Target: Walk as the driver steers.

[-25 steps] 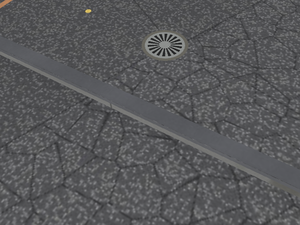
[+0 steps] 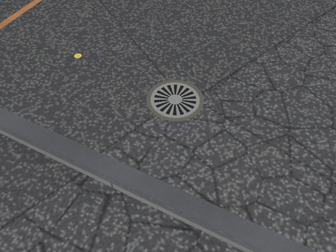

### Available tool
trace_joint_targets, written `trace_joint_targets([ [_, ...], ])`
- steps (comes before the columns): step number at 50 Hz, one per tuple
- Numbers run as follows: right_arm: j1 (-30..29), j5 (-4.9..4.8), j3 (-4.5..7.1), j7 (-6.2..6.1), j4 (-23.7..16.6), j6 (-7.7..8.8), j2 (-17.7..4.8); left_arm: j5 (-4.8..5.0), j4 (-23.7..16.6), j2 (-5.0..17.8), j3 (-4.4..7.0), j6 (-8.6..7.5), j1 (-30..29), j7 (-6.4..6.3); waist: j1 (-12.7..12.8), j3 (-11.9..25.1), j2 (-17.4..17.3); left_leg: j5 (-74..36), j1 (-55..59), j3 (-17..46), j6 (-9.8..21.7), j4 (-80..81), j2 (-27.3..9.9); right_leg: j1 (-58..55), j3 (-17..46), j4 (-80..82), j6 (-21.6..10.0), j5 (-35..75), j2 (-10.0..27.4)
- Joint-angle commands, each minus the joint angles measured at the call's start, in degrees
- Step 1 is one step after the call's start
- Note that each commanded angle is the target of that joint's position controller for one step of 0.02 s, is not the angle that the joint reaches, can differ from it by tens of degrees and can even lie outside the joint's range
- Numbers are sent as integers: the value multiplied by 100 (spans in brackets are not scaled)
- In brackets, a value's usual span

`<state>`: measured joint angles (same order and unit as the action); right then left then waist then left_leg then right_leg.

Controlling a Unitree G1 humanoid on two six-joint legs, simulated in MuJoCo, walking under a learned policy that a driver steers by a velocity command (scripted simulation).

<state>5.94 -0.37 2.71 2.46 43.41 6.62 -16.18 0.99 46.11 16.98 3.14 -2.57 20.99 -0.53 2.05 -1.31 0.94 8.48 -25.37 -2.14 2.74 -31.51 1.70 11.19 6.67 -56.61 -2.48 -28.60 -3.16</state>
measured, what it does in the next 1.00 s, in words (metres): walks ahead, turning left: right foot, then left foot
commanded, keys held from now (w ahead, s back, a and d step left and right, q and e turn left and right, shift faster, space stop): w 0.06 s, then w+q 0.86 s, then w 0.08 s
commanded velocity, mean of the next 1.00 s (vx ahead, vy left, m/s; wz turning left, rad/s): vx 0.50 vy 0.00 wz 0.39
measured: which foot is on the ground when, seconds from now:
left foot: down 0.00-0.42, up 0.44-0.92, down 0.94-1.00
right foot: up 0.00-0.40, down 0.42-0.94, up 0.96-1.00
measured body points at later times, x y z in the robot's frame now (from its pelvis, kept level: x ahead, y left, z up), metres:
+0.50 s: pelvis +0.27 -0.03 +0.00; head +0.30 -0.03 +0.45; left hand +0.44 +0.25 -0.07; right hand +0.34 -0.31 -0.13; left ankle +0.12 +0.09 -0.66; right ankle +0.36 -0.12 -0.73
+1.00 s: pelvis +0.50 +0.10 -0.01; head +0.54 +0.12 +0.44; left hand +0.41 +0.38 -0.14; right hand +0.80 -0.04 -0.09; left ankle +0.55 +0.20 -0.73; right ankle +0.39 -0.12 -0.65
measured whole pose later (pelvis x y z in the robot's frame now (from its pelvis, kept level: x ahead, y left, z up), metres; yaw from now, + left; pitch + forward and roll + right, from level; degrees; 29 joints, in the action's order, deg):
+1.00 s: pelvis +0.50 +0.10 -0.01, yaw +29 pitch +1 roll -1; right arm 6.2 -0.8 4.0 2.1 36.6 0.2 -16.8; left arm 1.0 48.2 17.2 3.8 -3.4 17.2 -0.2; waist 2.1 -3.7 -0.2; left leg 11.4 -28.1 -3.2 5.8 -38.5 2.1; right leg 8.5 -4.7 -59.8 2.6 -29.4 5.7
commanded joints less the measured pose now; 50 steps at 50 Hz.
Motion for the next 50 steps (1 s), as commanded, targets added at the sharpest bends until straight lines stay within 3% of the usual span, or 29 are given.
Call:
trace_joint_targets([
  [1, 1016, 9, 203, -54, -21, -49, -752, 50, -669, 790, 122, -244, -530, 17, -617, 554, -386, 1003, 2990, 2908, 1011, 1657, -1870, 3076, -22, -1506, -1, 641, 603],
  [2, 811, 65, 167, -59, -45, -57, -651, -29, -698, 732, 141, -251, -646, 15, -473, 286, -332, 403, 2432, 2518, 1017, 1796, -1694, 2907, -80, -1176, 33, 934, 777],
  [3, 728, 116, 129, -67, -46, -41, -574, -44, -677, 652, 146, -228, -533, 23, -313, 284, -478, -18, 2110, 2236, 993, 1920, -1547, 2588, -75, -986, 56, 1119, 915],
  [6, 795, 2, 141, -86, 45, -20, -668, -117, -699, 398, 94, -174, -490, -1, -172, 220, -572, -830, 1707, 1788, 1160, 2185, -1356, 2418, -269, -337, 252, 1225, 976],
  [9, 949, -36, 215, -182, 114, -78, -877, -155, -887, 265, 31, -205, -1086, -7, -289, 59, -417, -1154, 1619, 1459, 1151, 2318, -1212, 2548, -346, 804, 464, 2008, 924],
  [12, 1204, -94, 243, -248, 200, -153, -952, -113, -996, 171, -10, -278, -1695, 48, -497, 3, -439, -1148, 1511, 1172, 946, 2222, -979, 2119, -421, 1993, 554, 2962, 680],
  [15, 1570, -115, 244, -277, 313, -263, -938, -51, -1074, 197, -19, -334, -2111, 126, -650, -5, -542, -923, 1684, 1402, 913, 1939, -1115, 1855, -417, 2401, 555, 3147, 497],
  [17, 1613, -134, 261, -314, 312, -332, -952, -34, -1124, 341, 24, -381, -2235, 169, -596, -22, -582, -691, 1915, 1706, 827, 1677, -1241, 1716, -302, 2750, 471, 2923, 462],
  [19, 1512, -126, 296, -351, 287, -385, -1034, -35, -1065, 506, 93, -414, -1960, 171, -351, 35, -703, -795, 1970, 1928, 708, 1309, -1325, 1195, -343, 3001, 325, 2543, 414],
  [20, 1442, -107, 273, -359, 255, -397, -975, -62, -916, 651, 180, -427, -1448, 142, -63, 300, -684, -1275, 1821, 1825, 570, 783, -1114, 388, -442, 3205, 179, 2478, 346],
  [21, 1386, -64, 189, -339, 174, -382, -728, -128, -770, 882, 281, -460, -697, 104, 304, 897, -530, -1217, 1334, 1585, 369, -329, -741, -878, -156, 3123, -72, 2485, 744],
  [22, 1424, 116, 45, -342, -19, -361, -270, -174, -659, 1307, 387, -409, 285, 36, 586, 1824, 437, 557, 310, 1023, 87, -2192, -200, -2433, 1098, 2977, -384, 2483, 1954],
  [23, 2142, -122, -9, -314, -202, -257, -88, -209, -548, 1500, 412, -346, 292, 93, 105, 2114, 2083, 2751, -1424, 938, -74, -3562, 211, -3254, 3661, 3756, -1199, 1202, 2932],
  [24, 1898, -236, 139, -334, -34, -272, -742, -144, -664, 867, 278, -340, -33, 101, 225, 1380, 1062, 2393, -1935, 1170, -130, -4229, -210, -2709, 3397, 3955, -1060, 294, 2732],
  [25, 1408, -218, 204, -319, -123, -299, -909, -106, -685, 560, 186, -333, -315, 84, 257, 735, 662, 1846, -2027, 1039, -135, -4249, -397, -2020, 2363, 4025, -854, 489, 2476],
  [26, 1249, -175, 206, -322, -134, -338, -791, -134, -673, 443, 134, -326, -626, 94, 87, 417, 340, 1406, -1786, 941, -191, -4109, -599, -1364, 1718, 4189, -750, 1047, 2193],
  [27, 1144, -120, 229, -307, -180, -372, -721, -176, -636, 311, 102, -321, -828, 101, -24, 147, 392, 1122, -1670, 929, -243, -3893, -715, -928, 1239, 4351, -724, 1471, 1993],
  [28, 1198, -132, 232, -275, -199, -426, -611, -212, -597, 309, 100, -334, -931, 87, -149, 63, 575, 928, -1411, 899, -285, -3816, -830, -595, 816, 4514, -680, 1773, 1877],
  [30, 1164, -133, 197, -241, -275, -518, -404, -193, -507, 359, 142, -386, -955, 70, -216, -4, 547, 705, -1369, 787, -395, -3721, -874, -363, 255, 4722, -760, 2390, 1829],
  [33, 809, -85, 169, -220, -501, -578, -317, -205, -360, 546, 220, -393, -793, 23, -167, -76, 321, 245, -1737, 792, -531, -3187, -900, -533, -274, 4799, -879, 3088, 1923],
  [36, 393, -78, 134, -125, -671, -573, -253, -216, -303, 687, 256, -320, -712, -25, -43, -118, 263, -537, -1644, 591, -501, -2243, -848, -697, -902, 4764, -756, 3371, 1832],
  [39, -172, -76, 82, -20, -901, -579, -156, -144, -218, 835, 299, -246, -478, -48, 151, -284, 267, -862, -1455, 265, -364, -1455, -779, -887, -1282, 4759, -630, 3361, 1893],
  [42, -498, -88, 102, 62, -1102, -611, -236, -27, -139, 990, 364, -158, -354, -33, 176, -401, 283, -510, -1351, 39, -139, -945, -686, -1358, -1513, 4558, -478, 3901, 2042],
  [45, -28, -32, 279, 81, -1116, -681, -545, 104, -140, 1256, 452, -53, -384, -48, -224, 67, 517, 358, -323, -440, 216, -696, -159, -1704, -1796, 3311, -289, 6541, 2042],
  [46, 872, -36, 435, 52, -891, -708, -783, 158, -173, 1278, 447, -22, -527, -46, -740, 518, 497, 108, 844, -527, 387, -363, 107, -1440, -1924, 2256, -180, 7057, 1888],
  [47, 1718, -74, 614, -47, -631, -733, -1089, 148, -159, 1093, 368, -69, -462, -41, -1158, 942, 242, -544, 2464, -224, 599, 105, 190, -458, -1976, 974, 48, 6176, 1635],
  [48, 2029, -151, 665, -187, -471, -761, -1583, -261, -263, 205, 95, -133, -188, 6, -786, 1169, -1409, -1523, 3931, 1704, 920, 52, -1099, 1447, -1927, -1010, 313, 521, 976],
  [49, 1986, -15, 599, -133, -728, -622, -1722, -86, -407, 182, -23, -291, 246, 60, -616, 2507, -1694, 171, 5052, 4936, 2254, 1089, -2375, 2826, -637, -2826, 507, -809, 182],
  [50, 2021, 18, 498, -75, -590, -548, -1196, 159, -323, 692, 127, -398, -396, 97, -992, 2127, -562, 643, 4755, 4520, 1968, 1512, -2223, 3432, -154, -3231, 447, -195, 482],
])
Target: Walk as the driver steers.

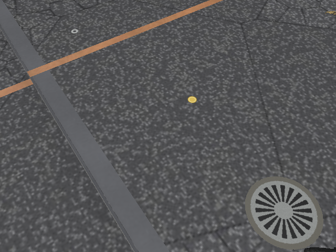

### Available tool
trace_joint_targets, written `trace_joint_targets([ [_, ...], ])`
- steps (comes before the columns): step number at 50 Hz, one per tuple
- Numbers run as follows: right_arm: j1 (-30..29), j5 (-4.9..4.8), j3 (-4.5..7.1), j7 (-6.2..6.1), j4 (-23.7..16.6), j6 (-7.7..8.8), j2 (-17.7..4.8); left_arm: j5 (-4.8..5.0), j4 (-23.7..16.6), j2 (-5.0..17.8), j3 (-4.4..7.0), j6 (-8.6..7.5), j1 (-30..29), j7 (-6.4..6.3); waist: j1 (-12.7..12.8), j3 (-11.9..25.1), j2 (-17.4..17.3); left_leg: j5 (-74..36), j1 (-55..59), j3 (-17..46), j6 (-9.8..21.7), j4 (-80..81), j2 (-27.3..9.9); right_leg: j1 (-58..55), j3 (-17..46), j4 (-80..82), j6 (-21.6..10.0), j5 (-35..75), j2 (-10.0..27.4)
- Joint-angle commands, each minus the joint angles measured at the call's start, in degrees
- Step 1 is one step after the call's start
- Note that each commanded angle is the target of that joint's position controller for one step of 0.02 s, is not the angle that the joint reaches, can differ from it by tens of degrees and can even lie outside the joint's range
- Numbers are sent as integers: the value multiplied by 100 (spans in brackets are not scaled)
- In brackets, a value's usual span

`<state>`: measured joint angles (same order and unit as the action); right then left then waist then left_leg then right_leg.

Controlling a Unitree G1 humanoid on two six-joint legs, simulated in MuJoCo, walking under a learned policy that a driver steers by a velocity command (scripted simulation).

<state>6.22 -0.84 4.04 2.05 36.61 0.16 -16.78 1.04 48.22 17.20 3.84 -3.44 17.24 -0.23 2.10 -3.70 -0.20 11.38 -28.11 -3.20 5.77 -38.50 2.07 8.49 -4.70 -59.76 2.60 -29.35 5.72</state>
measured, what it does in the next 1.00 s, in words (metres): climbs: right foot 0.05 m higher, then left foot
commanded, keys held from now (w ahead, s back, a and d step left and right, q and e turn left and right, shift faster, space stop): w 0.36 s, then w+e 0.64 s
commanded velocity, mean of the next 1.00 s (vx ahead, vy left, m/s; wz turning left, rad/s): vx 0.50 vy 0.00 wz -0.15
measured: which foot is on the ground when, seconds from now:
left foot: down 0.00-0.50, up 0.52-0.96, down 0.98-1.00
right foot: up 0.00-0.46, down 0.48-0.98, up 1.00-1.00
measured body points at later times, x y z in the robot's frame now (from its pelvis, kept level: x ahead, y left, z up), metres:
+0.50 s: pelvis +0.29 -0.03 +0.02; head +0.32 -0.02 +0.47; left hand +0.50 +0.20 -0.06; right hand +0.29 -0.29 -0.11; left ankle +0.10 +0.07 -0.70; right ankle +0.43 -0.11 -0.67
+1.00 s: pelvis +0.57 -0.01 +0.06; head +0.60 -0.01 +0.51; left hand +0.66 +0.27 -0.06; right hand +0.75 -0.29 +0.00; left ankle +0.69 +0.09 -0.67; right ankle +0.43 -0.11 -0.65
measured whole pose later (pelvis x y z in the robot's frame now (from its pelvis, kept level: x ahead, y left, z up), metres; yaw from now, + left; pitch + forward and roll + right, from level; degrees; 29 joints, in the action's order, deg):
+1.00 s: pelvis +0.57 -0.01 +0.06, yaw -14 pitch +3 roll +1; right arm 2.4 0.2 2.1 0.8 38.5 7.0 -14.2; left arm 1.3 42.8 17.4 4.3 -1.8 23.0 -1.0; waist 4.3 0.6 1.3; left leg 5.7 -25.8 2.2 0.1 -27.9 1.5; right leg 9.7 10.8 -37.9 -2.9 -27.2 -4.4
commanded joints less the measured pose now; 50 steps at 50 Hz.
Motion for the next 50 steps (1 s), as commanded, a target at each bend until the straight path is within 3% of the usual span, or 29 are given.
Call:
trace_joint_targets([
  [1, 1809, 46, 310, -36, 197, 154, -1012, 217, -692, 627, 34, -379, -386, 61, -904, 1443, -454, 379, 4254, 3765, 1415, 2202, -2050, 4024, 779, -2859, -176, 277, -215],
  [2, 1376, 41, 223, -38, 179, 193, -803, 95, -650, 527, 5, -402, -498, 1, -641, 1009, 9, 29, 3382, 3163, 1155, 2181, -1798, 3828, 749, -2618, -223, 696, 58],
  [3, 1049, 105, 131, -44, 147, 219, -574, 9, -641, 531, 25, -376, -509, -13, -426, 742, -84, -460, 2714, 2729, 1077, 2261, -1589, 3552, 743, -2431, -245, 960, 184],
  [4, 963, 178, 61, -50, 166, 223, -412, 17, -620, 467, 23, -300, -370, 24, -272, 630, -344, -698, 2270, 2511, 1054, 2364, -1510, 3390, 713, -2779, -276, 1010, 219],
  [7, 937, 78, 24, -84, 324, 238, -428, -23, -687, 128, -85, -102, -248, 40, -8, 453, -201, -861, 1692, 1965, 1028, 2493, -1362, 3903, 639, -2962, -245, 987, 349],
  [10, 1213, 114, -1, -148, 516, 267, -459, -127, -895, 42, -156, -36, -716, -5, -113, 185, -263, -1235, 1410, 1546, 970, 2755, -1205, 4384, 448, -2504, -36, 1719, 389],
  [13, 1515, 116, -53, -245, 670, 261, -377, -151, -1157, -51, -222, -107, -1329, -13, -322, 149, -224, -1779, 1639, 1188, 804, 2848, -1059, 4404, 328, -1088, 1, 2478, 357],
  [16, 2073, 81, -49, -297, 905, 227, -453, -78, -1418, -309, -327, -178, -2097, 68, -656, 111, -327, -1974, 2326, 1192, 774, 3140, -1285, 4156, 61, 370, -90, 2698, 89],
  [18, 2254, 63, -57, -291, 1017, 166, -464, -2, -1546, -312, -345, -205, -2346, 168, -697, 17, -486, -2289, 2966, 1144, 729, 3105, -1458, 4194, -87, 958, -257, 2420, -83],
  [20, 2103, 54, -70, -270, 1011, 134, -499, 26, -1538, -214, -312, -237, -2164, 268, -509, 167, -714, -3494, 3414, 853, 550, 2790, -1544, 3817, -262, 1329, -530, 2020, -295],
  [21, 2015, 83, -76, -267, 1002, 140, -529, 14, -1497, -94, -255, -227, -1911, 293, -332, 411, -885, -4802, 3520, 712, 455, 2430, -1562, 3306, -352, 1378, -672, 1821, -480],
  [22, 1955, 102, -72, -279, 1022, 133, -571, -3, -1421, 51, -188, -197, -1505, 293, -85, 759, -1064, -6074, 3640, 571, 363, 1901, -1540, 2697, -447, 1399, -805, 1623, -706],
  [23, 1783, 106, -70, -303, 1005, 119, -611, -3, -1243, 267, -81, -173, -753, 291, 358, 1177, -1056, -6883, 3579, 341, 224, 1026, -1364, 1703, -463, 1829, -993, 1855, -929],
  [24, 1643, 122, -54, -349, 896, 155, -665, -26, -1027, 622, 49, -143, 101, 269, 710, 1682, -743, -6060, 2748, 286, 35, -89, -1208, 154, 257, 2121, -1215, 2291, -620],
  [25, 2259, 183, -157, -317, 687, 238, -162, -139, -890, 1195, 227, -119, 726, 235, 436, 2605, 973, -3200, 562, 223, -358, -2375, -353, -1964, 3281, 2789, -2154, 1219, 806],
  [26, 1835, 336, -164, -192, 747, 411, -232, -103, -786, 950, 181, -68, 957, 166, 606, 2875, 1747, 1158, -666, 920, -428, -3781, 401, -2534, 5605, 4250, -2497, 678, 1301],
  [27, 1588, 87, -27, -44, 598, 575, -565, -132, -862, 689, 67, -79, 368, 112, 336, 1894, 1255, 1187, -1536, 1332, -371, -4546, 39, -1889, 5156, 4286, -2244, -281, 1379],
  [28, 1030, -42, -72, -22, 453, 644, -519, -141, -914, 497, 25, -72, 126, 96, 302, 1099, 562, 942, -1612, 1099, -286, -4498, -188, -883, 4319, 4340, -2042, -219, 1153],
  [29, 755, -29, -83, -49, 320, 672, -382, -143, -850, 444, 4, -106, -75, 126, 28, 489, 50, 697, -1498, 929, -226, -4032, -433, 41, 3547, 4544, -1895, 414, 904],
  [30, 845, 46, -64, -100, 325, 633, -340, -188, -875, 308, -39, -141, -283, 156, -241, 405, 76, 502, -1123, 907, -216, -3717, -643, 548, 3001, 4650, -1771, 957, 631],
  [31, 1004, 54, -61, -131, 350, 576, -292, -172, -915, 196, -65, -156, -438, 173, -413, 377, 222, 413, -877, 872, -245, -3579, -693, 838, 2678, 4779, -1764, 1216, 412],
  [33, 1112, 122, -65, -197, 356, 473, -243, -65, -937, 298, -20, -201, -465, 167, -522, 339, 294, 218, -773, 710, -426, -2993, -748, 1049, 2140, 4943, -1825, 1757, 157],
  [36, 375, 209, -106, -278, 102, 425, -144, -30, -900, 493, 61, -183, -150, 51, -298, 223, 243, -448, -648, 488, -773, -1495, -613, 1235, 1660, 5043, -1796, 2409, -54],
  [39, -297, 139, -155, -248, -54, 494, -26, 25, -860, 704, 149, -113, 173, -38, -10, 349, 434, -1208, -448, 588, -973, -152, -438, 855, 1686, 4869, -1667, 2417, -22],
  [43, -885, 28, -106, -155, -208, 610, -208, 82, -808, 799, 209, 18, 548, -90, 257, 359, 454, -1348, -250, 727, -1025, 802, -271, 312, 2212, 4465, -1607, 2001, 221],
  [46, -701, -5, 5, -95, -201, 709, -468, 54, -859, 792, 232, 88, 458, -113, 64, 437, 648, -821, 263, 815, -828, 1195, -226, 36, 2687, 3942, -1453, 1945, 322],
  [48, 164, 47, 148, -135, 8, 766, -699, 24, -940, 541, 162, 99, 335, -88, -392, 851, 660, -670, 1661, 771, -479, 1506, -362, 344, 2563, 3047, -1168, 2237, -61],
  [49, 1065, 157, 243, -189, 90, 788, -1031, -53, -1066, 171, 27, 68, 284, -56, -787, 1645, 79, -304, 3115, 1683, -62, 1406, -1360, 1032, 2075, 1476, -932, 1749, -408],
  [50, 1521, 206, 363, -197, 252, 691, -1482, 70, -1281, -123, -84, 1, 958, -44, -504, 2294, -1828, 852, 4905, 4187, 880, 1827, -2593, 3086, 1251, -288, -553, -286, -1121],
])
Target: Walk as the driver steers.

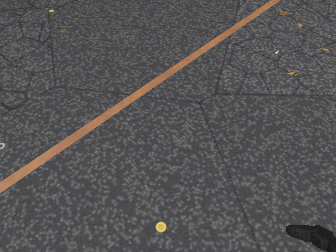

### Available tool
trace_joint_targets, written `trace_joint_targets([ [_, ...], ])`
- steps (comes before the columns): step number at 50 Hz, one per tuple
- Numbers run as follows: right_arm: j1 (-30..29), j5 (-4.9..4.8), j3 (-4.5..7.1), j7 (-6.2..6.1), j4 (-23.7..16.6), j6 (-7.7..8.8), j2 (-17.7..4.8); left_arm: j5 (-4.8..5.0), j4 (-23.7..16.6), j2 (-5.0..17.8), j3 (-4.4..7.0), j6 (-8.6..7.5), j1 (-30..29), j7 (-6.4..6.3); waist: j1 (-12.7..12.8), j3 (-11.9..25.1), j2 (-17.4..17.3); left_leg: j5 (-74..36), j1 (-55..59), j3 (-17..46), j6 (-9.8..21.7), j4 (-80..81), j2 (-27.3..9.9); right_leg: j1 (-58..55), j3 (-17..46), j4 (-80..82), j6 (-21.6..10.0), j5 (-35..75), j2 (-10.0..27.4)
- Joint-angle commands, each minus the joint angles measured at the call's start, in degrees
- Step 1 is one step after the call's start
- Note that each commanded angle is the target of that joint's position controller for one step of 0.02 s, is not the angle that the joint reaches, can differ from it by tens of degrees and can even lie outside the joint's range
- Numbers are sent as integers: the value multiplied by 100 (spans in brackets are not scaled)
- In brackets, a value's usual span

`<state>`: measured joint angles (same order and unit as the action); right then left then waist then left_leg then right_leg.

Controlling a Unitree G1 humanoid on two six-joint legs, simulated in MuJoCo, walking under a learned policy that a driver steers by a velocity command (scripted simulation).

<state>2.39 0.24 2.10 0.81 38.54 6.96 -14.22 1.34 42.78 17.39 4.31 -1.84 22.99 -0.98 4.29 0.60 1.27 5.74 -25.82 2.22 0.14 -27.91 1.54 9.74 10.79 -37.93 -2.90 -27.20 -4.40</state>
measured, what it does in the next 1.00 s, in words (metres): walks ahead: right foot, then left foot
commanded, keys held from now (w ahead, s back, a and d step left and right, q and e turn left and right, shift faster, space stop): w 0.48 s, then no key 0.04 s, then q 0.48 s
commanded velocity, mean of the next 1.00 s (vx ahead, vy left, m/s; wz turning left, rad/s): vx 0.35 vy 0.00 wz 0.04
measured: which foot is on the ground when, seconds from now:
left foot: down 0.00-0.48, up 0.50-0.92, down 0.94-1.00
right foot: up 0.00-0.44, down 0.46-0.96, up 0.98-1.00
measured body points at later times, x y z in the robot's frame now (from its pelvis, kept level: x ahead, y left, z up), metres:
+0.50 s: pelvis +0.26 -0.05 +0.00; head +0.30 -0.06 +0.45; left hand +0.53 +0.15 -0.07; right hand +0.21 -0.33 -0.14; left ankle +0.11 +0.12 -0.69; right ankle +0.35 -0.16 -0.73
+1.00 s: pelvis +0.42 -0.04 +0.00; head +0.46 -0.02 +0.45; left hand +0.53 +0.25 -0.12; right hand +0.61 -0.30 -0.08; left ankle +0.49 +0.05 -0.73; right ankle +0.35 -0.17 -0.68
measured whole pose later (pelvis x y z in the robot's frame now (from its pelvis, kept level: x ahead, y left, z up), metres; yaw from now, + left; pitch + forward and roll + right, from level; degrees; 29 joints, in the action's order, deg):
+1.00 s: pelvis +0.42 -0.04 +0.00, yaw +6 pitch +2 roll -2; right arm 7.9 0.5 4.1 1.0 38.0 -0.2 -16.5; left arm -0.5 45.7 16.9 4.0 -0.5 8.1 -1.5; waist 0.4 -3.0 0.4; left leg 10.3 -25.5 -0.4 3.3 -33.2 0.6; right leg 18.8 -5.2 -51.4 1.4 -29.1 1.3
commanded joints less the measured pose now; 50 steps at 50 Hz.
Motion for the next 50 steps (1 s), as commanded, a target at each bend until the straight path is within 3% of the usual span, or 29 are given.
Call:
trace_joint_targets([
  [1, 1887, 15, 453, -41, 48, -11, -1209, 107, -580, 416, -35, -175, 379, 8, -844, 1572, -1575, 2461, 4528, 4210, 1486, 1045, -2582, 3665, -132, -3340, 86, -509, 325],
  [2, 1728, -10, 354, -54, 37, -28, -862, 66, -590, 691, 44, -159, -152, 12, -974, 893, -965, 2238, 3921, 3365, 1263, 1086, -2313, 3803, -152, -3589, 124, 32, 488],
  [3, 1518, 27, 302, -43, 43, -50, -761, 2, -630, 606, 33, -155, -456, 16, -900, 524, -564, 1494, 3295, 2661, 1132, 1149, -2035, 3635, -265, -3516, 163, 443, 636],
  [4, 1356, 43, 260, -28, 96, -74, -640, -46, -702, 524, 32, -175, -691, 41, -812, 183, -543, 911, 2802, 2180, 1114, 1290, -1792, 3555, -271, -3251, 184, 705, 730],
  [6, 1247, 66, 220, -11, 170, -54, -522, -2, -729, 342, 13, -160, -704, 111, -596, -17, -786, 257, 2231, 1537, 1088, 1549, -1503, 3171, -361, -2855, 183, 922, 857],
  [10, 1327, -45, 303, -7, 378, -19, -818, -97, -846, 74, -106, -150, -1113, 167, -523, -139, -616, -772, 1956, 881, 1270, 1840, -1503, 3113, -628, -1684, 290, 1396, 966],
  [13, 1424, -90, 331, -27, 500, -78, -1000, -83, -919, -39, -194, -214, -1661, 239, -689, -205, -584, -905, 1792, 374, 1144, 1925, -1332, 2694, -899, -538, 282, 2301, 952],
  [16, 1786, -163, 345, -21, 684, -140, -1142, -23, -1039, 36, -188, -244, -2189, 292, -878, -274, -600, -756, 1958, 262, 1057, 1887, -1402, 2377, -1049, 159, 243, 2684, 817],
  [19, 1956, -200, 363, -39, 845, -233, -1225, -7, -1165, 178, -138, -268, -2446, 340, -826, -359, -662, -995, 2432, 311, 930, 1685, -1645, 2269, -1055, 596, 46, 2397, 736],
  [21, 1863, -210, 380, -74, 884, -299, -1315, -59, -1054, 367, -35, -282, -1984, 334, -452, -77, -666, -2216, 2561, 101, 752, 1032, -1569, 1407, -1255, 943, -152, 2276, 517],
  [22, 1890, -200, 345, -91, 895, -320, -1240, -95, -810, 583, 94, -265, -1251, 294, -105, 385, -573, -2894, 2358, -138, 617, 163, -1324, 313, -1381, 1034, -303, 2324, 363],
  [23, 1856, -96, 246, -114, 793, -311, -1030, -124, -596, 902, 224, -234, -271, 226, 316, 1078, -282, -2067, 1435, -362, 401, -1238, -1070, -1264, -749, 809, -569, 2455, 966],
  [24, 2402, 0, 24, -86, 587, -213, -376, -190, -528, 1526, 331, -195, 194, 183, 128, 1834, 1229, 1068, -857, -533, -31, -3549, -147, -3278, 1874, 1162, -1474, 1778, 2490],
  [25, 2290, -58, 89, -68, 688, -107, -692, -134, -524, 1109, 221, -172, 242, 186, 241, 2200, 1197, 2726, -1493, 257, -76, -4474, -55, -3228, 3091, 1863, -1706, 1761, 2764],
  [26, 1885, -198, 204, -50, 574, -67, -1054, -147, -560, 888, 115, -187, -218, 191, 140, 1286, 825, 2472, -1838, 278, -70, -4761, -348, -2470, 2161, 1838, -1479, 2582, 2589],
  [27, 1642, -212, 186, -71, 559, -85, -999, -167, -592, 659, 49, -199, -600, 196, -42, 849, 468, 2100, -1651, 162, -86, -4585, -571, -1699, 1222, 1784, -1313, 3684, 2347],
  [28, 1535, -133, 197, -108, 583, -150, -935, -183, -575, 428, -14, -223, -929, 231, -235, 518, 232, 1893, -1400, 116, -138, -4239, -706, -1004, 560, 1863, -1177, 4524, 2084],
  [29, 1655, -118, 221, -137, 632, -256, -869, -210, -555, 301, -41, -263, -1133, 246, -438, 435, 354, 1738, -979, 173, -166, -3947, -824, -501, 103, 1998, -1051, 4846, 1930],
  [32, 1891, -114, 191, -185, 739, -510, -564, -289, -367, 362, 2, -383, -1360, 224, -696, 336, 396, 1212, -333, 179, -299, -3466, -675, 289, -641, 2356, -1083, 5485, 1847],
  [34, 1601, -58, 175, -194, 585, -565, -493, -284, -278, 477, 46, -377, -1475, 138, -699, 232, 405, 654, -386, 160, -322, -2806, -685, 348, -1036, 2439, -1034, 5522, 1818],
  [38, 944, -66, 168, -59, 282, -571, -486, -232, -120, 638, 96, -217, -1396, -36, -441, 253, 347, -315, -233, -49, -247, -1680, -643, 36, -1477, 2457, -926, 5102, 1809],
  [44, 548, -50, 297, 125, -190, -701, -669, -47, 60, 840, 200, 57, -1332, -100, -338, 117, 340, 613, -340, -293, 54, -947, -519, -648, -1448, 1687, -772, 4640, 2164],
  [46, 869, -60, 371, 137, -194, -690, -729, 23, 68, 803, 205, 126, -1379, -144, -538, 257, 234, 171, 336, -527, 294, -123, -236, -599, -1681, 804, -461, 4874, 1936],
  [47, 1266, -36, 510, 65, -147, -671, -1091, -39, 127, 711, 187, 119, -1080, -142, -644, 568, -251, -1419, 1238, -139, 544, 315, -299, -244, -1918, -165, -88, 4438, 1496],
  [48, 1546, 43, 692, -73, -239, -689, -1837, -283, -90, 452, 92, 55, -983, -101, -541, 964, -1616, -4238, 2680, 1663, 1337, 92, -1575, 1411, -2160, -1947, 439, 1882, 747],
  [49, 1625, 99, 619, -79, -340, -691, -1702, -341, -237, 374, 14, 36, -1184, -38, -688, 1674, -1804, -4073, 3342, 3118, 2391, 404, -2402, 2529, -1267, -3255, 630, -1272, 27],
  [50, 1468, 55, 518, -38, -395, -663, -1386, -192, -176, 574, 83, 50, -1349, 24, -785, 1660, -983, -3388, 3032, 2687, 2201, 523, -2200, 2647, -597, -3631, 564, -1134, 339],
])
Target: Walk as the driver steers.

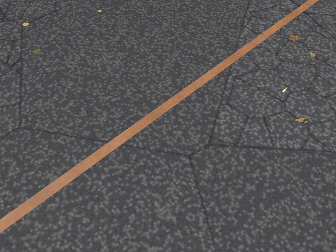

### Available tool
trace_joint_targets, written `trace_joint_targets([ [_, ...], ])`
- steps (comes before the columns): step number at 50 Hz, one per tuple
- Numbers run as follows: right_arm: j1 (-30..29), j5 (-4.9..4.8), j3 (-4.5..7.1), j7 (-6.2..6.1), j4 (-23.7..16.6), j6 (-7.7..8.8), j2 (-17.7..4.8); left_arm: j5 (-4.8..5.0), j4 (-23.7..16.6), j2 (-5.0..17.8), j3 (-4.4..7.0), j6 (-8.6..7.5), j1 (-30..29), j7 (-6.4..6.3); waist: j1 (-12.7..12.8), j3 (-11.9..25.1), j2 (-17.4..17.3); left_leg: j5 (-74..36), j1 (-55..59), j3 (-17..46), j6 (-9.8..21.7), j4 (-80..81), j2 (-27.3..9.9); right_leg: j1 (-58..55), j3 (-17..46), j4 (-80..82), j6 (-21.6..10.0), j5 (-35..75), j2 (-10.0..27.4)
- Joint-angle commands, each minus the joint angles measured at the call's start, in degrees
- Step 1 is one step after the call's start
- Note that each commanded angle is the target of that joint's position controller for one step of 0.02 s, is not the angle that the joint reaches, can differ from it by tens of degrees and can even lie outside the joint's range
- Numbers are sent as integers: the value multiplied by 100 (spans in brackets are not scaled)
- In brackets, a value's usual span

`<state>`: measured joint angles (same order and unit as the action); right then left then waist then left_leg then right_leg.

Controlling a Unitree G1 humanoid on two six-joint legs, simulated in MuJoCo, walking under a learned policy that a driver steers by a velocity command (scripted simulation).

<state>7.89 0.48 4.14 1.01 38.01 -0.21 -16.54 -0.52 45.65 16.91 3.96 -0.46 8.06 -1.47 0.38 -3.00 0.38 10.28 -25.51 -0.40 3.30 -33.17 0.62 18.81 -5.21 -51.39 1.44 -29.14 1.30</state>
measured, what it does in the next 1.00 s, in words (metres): walks ahead: right foot, then left foot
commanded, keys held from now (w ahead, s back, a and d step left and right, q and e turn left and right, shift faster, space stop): q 0.12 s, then w+q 0.08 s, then w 0.10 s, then no key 0.70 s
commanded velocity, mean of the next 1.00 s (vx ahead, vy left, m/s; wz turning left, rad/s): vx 0.10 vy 0.00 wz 0.24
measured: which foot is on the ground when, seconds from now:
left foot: down 0.00-0.36, up 0.38-0.64, down 0.66-1.00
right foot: up 0.00-0.34, down 0.36-1.00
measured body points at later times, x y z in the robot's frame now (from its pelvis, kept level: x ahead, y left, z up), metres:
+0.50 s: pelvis +0.08 -0.03 +0.01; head +0.09 -0.06 +0.46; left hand +0.10 +0.25 -0.09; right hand +0.29 -0.26 -0.09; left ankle +0.07 +0.11 -0.68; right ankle +0.07 -0.15 -0.73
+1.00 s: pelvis +0.12 +0.00 +0.00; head +0.13 +0.00 +0.45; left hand +0.15 +0.28 -0.12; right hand +0.33 -0.21 -0.10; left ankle +0.10 +0.12 -0.73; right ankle +0.07 -0.15 -0.73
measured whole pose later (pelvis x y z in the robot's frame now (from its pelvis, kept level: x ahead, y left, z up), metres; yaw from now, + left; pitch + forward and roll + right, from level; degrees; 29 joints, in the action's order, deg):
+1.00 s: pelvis +0.12 +0.00 +0.00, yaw +13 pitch -1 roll +0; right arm 7.6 0.4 3.0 -0.6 42.7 -1.0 -12.8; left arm -0.3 51.6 14.9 1.7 0.4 10.5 -0.9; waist 0.9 -1.9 0.0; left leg 15.8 -15.5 2.0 0.3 -32.1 1.0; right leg 5.8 -0.5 -29.0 1.5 -22.3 1.7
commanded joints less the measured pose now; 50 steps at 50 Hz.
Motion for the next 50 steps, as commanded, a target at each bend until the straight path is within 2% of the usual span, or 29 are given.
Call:
trace_joint_targets([
  [1, 557, -26, 276, -67, -393, 79, -996, 104, -483, 594, 123, -48, 3, 66, -236, 1563, -569, -3137, 2545, 2417, 1539, 1072, -1784, 1883, 996, -2194, 80, -515, -90],
  [2, 293, -101, 254, -82, -423, 58, -897, 63, -431, 568, 136, 1, -28, 10, -118, 1199, -237, -2458, 2078, 2108, 1243, 1197, -1501, 1906, 965, -1784, 104, -145, 13],
  [3, 88, -127, 236, -129, -467, 25, -853, 2, -444, 649, 175, 50, -64, -55, -16, 1058, -344, -1943, 1676, 1939, 1087, 1309, -1310, 1698, 965, -1395, 140, 185, 80],
  [4, -4, -79, 242, -155, -509, -17, -889, -6, -443, 577, 165, 78, -18, -63, 70, 1001, -552, -1777, 1317, 1840, 1039, 1380, -1125, 1401, 868, -1210, 192, 406, -18],
  [6, 18, -23, 272, -212, -553, -54, -930, 28, -419, 459, 140, 80, 94, -77, 91, 1071, -755, -1671, 1207, 1820, 1047, 1416, -1016, 1176, 856, -690, 280, 578, -144],
  [7, 100, -51, 285, -249, -543, -55, -936, 37, -418, 434, 126, 65, 98, -76, 61, 1193, -749, -990, 1236, 1871, 1043, 1480, -970, 1096, 872, -363, 295, 706, -152],
  [9, 108, -119, 303, -304, -573, -58, -968, 44, -488, 387, 95, 27, -89, -33, -43, 1176, -880, 905, 1066, 2099, 991, 1709, -866, 894, 864, 288, 282, 936, -171],
  [10, 101, -114, 310, -315, -588, -56, -1009, 52, -526, 408, 98, -3, -154, -4, -70, 1118, -1017, 1418, 951, 2262, 983, 1797, -869, 771, 847, 515, 267, 924, -204],
  [14, 289, -85, 243, -274, -512, -49, -910, 98, -484, 446, 110, -197, 15, 136, -100, 994, -1082, 2200, 691, 2440, 870, 1698, -927, 88, 601, 1337, 52, 880, -227],
  [16, 232, -74, 154, -263, -470, -70, -717, 74, -364, 287, 85, -295, 291, 182, 135, 694, -882, 2381, 221, 2321, 655, 1441, -678, -662, 457, 2345, -184, 1413, -221],
  [17, 213, -41, 71, -270, -474, -70, -474, 4, -319, 321, 88, -325, 464, 165, 226, 597, -659, 2187, -16, 2113, 410, 1026, -413, -1045, 690, 2781, -299, 1398, 48],
  [18, 215, -8, -54, -273, -522, -48, -55, -143, -286, 633, 121, -350, 845, 135, 233, 697, 291, 2028, -468, 1403, 3, -537, 172, -1495, 1943, 3365, -616, 1158, 1159],
  [19, 139, -56, 30, -289, -838, 28, -318, -261, -229, 1223, 253, -333, 859, 169, 35, 255, 1396, 2366, -1427, 750, -182, -1270, 654, -1200, 3613, 3836, -1416, 1199, 2049],
  [20, 52, -44, 136, -313, -751, 84, -690, -219, -333, 990, 216, -376, 549, 154, 45, -2, 1094, 2108, -1456, 1112, -283, -1995, 282, -913, 3759, 3880, -1706, 1155, 2138],
  [21, 156, -59, 208, -300, -615, 68, -858, -109, -373, 732, 149, -386, 353, 120, -41, -23, 865, 1765, -1464, 1120, -350, -2295, 228, -973, 3169, 3772, -1544, 1429, 1850],
  [23, 324, -1, 180, -291, -416, -24, -618, 26, -371, 443, 42, -358, 158, 77, -104, 60, 830, 1222, -1287, 1013, -555, -2219, 59, -1148, 2312, 3671, -1211, 2259, 1387],
  [24, 313, 8, 129, -263, -365, -38, -425, 14, -337, 337, -9, -344, 127, 50, -125, 129, 788, 952, -921, 848, -636, -1985, -19, -1047, 1866, 3584, -1134, 3103, 1195],
  [25, 263, -2, 70, -231, -354, -32, -244, 2, -298, 334, -15, -318, 143, 38, -110, 247, 774, 765, -513, 559, -700, -1587, -60, -989, 1464, 3472, -1073, 3815, 998],
  [27, -61, -36, -29, -188, -419, 4, 4, 8, -198, 518, 37, -244, 358, 23, 97, 459, 852, 669, 163, 189, -738, -830, -40, -1012, 1065, 3206, -1041, 4733, 823],
  [29, -174, -90, -2, -176, -448, -11, -101, 56, -97, 676, 73, -171, 607, 41, 211, 582, 903, 615, 483, 38, -700, -293, 33, -1219, 1164, 3024, -1118, 4980, 929],
  [30, -131, -106, 14, -178, -424, -28, -136, 102, -83, 678, 66, -147, 578, 51, 167, 583, 884, 371, 671, 6, -638, 127, 47, -1260, 1219, 2944, -1116, 4900, 959],
  [32, -17, -41, 32, -200, -360, -39, -210, 177, 0, 593, 27, -147, 600, 78, 27, 548, 712, -828, 1438, 112, -413, 1257, 12, -1079, 1240, 2809, -874, 4426, 865],
  [33, 38, 7, 84, -255, -404, -43, -465, 88, 28, 491, -13, -207, 683, 101, 31, 733, 415, -2008, 2112, 550, -257, 1190, -369, -809, 1145, 2688, -608, 4063, 737],
  [34, 164, 43, 142, -313, -425, -63, -783, -71, 28, 419, -44, -294, 926, 152, 214, 1071, -122, -3435, 2826, 891, -2, 549, -783, -423, 921, 2534, -362, 3312, 423],
  [35, 142, 23, 96, -293, -287, -95, -525, -52, 119, 224, -107, -314, 1120, 165, 266, 1314, -582, -3181, 2872, 808, 261, 222, -743, -456, 723, 2731, -164, 2649, 268],
  [36, 69, -21, 89, -240, -303, -113, -360, -23, 133, 384, -101, -286, 794, 171, 38, 1049, -441, -2789, 2648, 724, 213, 207, -532, -448, 595, 2635, -51, 2409, 157],
  [37, 53, 3, 65, -220, -270, -115, -276, 9, 120, 430, -86, -247, 604, 168, -23, 912, -330, -2663, 2514, 702, 139, 225, -477, -359, 545, 2554, -25, 2421, 120],
  [41, -19, -2, 57, -177, -164, -49, -299, 19, 185, 419, -95, -71, 641, 124, 68, 750, -344, -2773, 2069, 704, 98, 227, -451, -655, 557, 2449, -69, 2717, 158],
  [50, -180, -14, 55, -184, 205, 3, -301, 23, 490, 414, -92, 83, 494, 16, 104, 546, -148, -2135, 1787, 683, 41, 370, -394, -895, 546, 2598, -26, 2322, 162],
])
